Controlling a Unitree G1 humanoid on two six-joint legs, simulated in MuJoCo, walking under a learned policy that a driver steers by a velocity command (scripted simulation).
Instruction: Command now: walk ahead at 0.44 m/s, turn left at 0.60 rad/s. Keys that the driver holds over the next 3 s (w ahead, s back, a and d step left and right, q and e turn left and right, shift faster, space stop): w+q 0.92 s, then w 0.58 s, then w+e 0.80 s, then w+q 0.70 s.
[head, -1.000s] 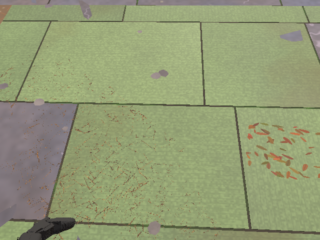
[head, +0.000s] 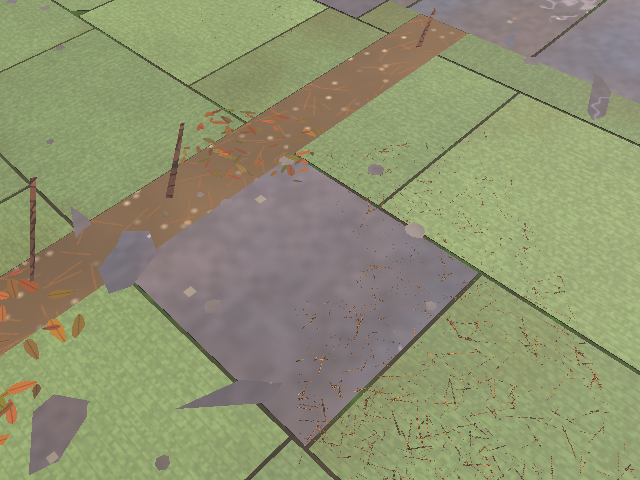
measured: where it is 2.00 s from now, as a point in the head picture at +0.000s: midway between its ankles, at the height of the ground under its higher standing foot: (159, 276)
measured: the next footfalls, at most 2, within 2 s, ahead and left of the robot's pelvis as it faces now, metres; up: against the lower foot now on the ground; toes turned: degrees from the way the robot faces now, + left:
left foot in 0.24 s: +0.29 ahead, +0.16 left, +0.00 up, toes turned +11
right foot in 0.74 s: +0.63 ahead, +0.05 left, +0.00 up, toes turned +29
